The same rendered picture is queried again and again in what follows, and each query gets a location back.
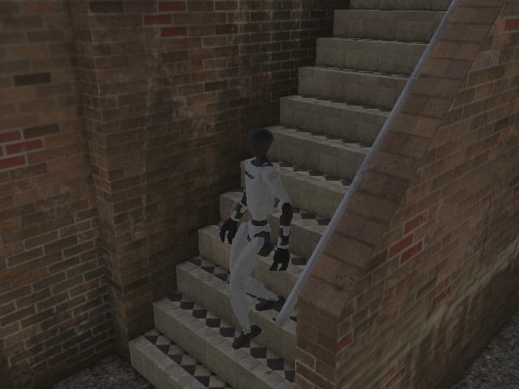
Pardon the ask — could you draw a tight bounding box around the robot left hand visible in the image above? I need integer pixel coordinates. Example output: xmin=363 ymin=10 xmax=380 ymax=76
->
xmin=269 ymin=248 xmax=290 ymax=271

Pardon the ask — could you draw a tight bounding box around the robot right forearm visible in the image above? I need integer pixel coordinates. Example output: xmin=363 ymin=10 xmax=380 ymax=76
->
xmin=231 ymin=191 xmax=247 ymax=221

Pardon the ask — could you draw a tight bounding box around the robot torso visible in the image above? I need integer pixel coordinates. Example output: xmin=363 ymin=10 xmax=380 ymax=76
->
xmin=245 ymin=156 xmax=276 ymax=240

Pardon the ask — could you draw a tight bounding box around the right robot upper arm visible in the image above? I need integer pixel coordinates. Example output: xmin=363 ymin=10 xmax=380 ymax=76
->
xmin=244 ymin=158 xmax=255 ymax=168

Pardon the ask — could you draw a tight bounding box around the right robot thigh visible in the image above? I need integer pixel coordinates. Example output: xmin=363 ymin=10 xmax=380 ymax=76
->
xmin=229 ymin=222 xmax=250 ymax=284

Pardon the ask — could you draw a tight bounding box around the left robot upper arm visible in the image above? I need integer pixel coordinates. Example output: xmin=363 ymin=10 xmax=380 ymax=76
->
xmin=261 ymin=167 xmax=292 ymax=212

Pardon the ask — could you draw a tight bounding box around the robot right hand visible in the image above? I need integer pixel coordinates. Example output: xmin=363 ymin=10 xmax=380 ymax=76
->
xmin=220 ymin=217 xmax=238 ymax=245

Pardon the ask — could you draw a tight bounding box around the robot left forearm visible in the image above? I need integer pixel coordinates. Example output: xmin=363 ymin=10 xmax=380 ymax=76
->
xmin=277 ymin=203 xmax=293 ymax=249

